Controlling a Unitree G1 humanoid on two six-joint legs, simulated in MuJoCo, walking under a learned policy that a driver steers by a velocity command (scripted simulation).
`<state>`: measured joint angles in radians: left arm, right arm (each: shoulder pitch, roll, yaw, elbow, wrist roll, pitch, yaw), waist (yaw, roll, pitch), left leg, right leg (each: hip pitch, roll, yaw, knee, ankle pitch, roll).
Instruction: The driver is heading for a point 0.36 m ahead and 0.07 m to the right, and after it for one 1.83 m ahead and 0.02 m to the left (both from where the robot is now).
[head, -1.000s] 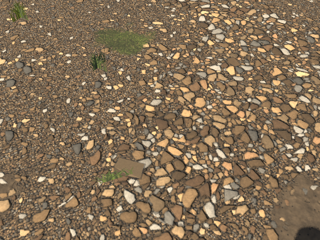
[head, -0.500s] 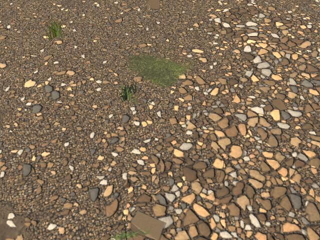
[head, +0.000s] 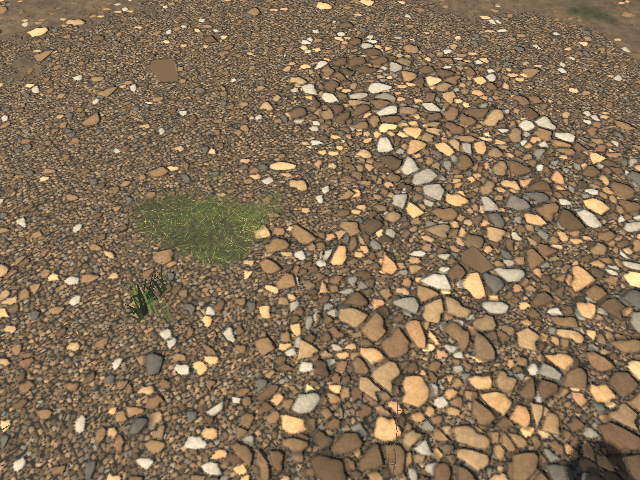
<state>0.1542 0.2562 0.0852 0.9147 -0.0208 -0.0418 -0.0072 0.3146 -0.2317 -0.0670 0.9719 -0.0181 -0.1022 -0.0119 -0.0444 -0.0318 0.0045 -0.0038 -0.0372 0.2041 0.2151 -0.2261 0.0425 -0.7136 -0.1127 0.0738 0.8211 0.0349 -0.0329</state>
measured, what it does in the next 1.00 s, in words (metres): walks ahead: right foot, then left foot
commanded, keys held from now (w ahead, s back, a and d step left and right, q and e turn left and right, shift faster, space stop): w+e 0.24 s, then w+q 0.14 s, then q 0.62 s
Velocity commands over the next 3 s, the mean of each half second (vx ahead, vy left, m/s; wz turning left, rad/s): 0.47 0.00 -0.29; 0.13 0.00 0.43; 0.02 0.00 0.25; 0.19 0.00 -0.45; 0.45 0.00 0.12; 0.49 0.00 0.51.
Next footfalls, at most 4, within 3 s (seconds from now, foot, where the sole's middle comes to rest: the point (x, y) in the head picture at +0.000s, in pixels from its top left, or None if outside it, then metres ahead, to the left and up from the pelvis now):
0.20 right None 0.27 -0.14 -0.78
0.70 left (321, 456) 0.56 0.01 -0.78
1.14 right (428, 450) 0.57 -0.22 -0.78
1.46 left None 0.47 0.02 -0.78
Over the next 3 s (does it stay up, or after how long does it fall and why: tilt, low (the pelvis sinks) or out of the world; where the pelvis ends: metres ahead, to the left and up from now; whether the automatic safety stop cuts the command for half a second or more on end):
stays up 1.11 -0.16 0.00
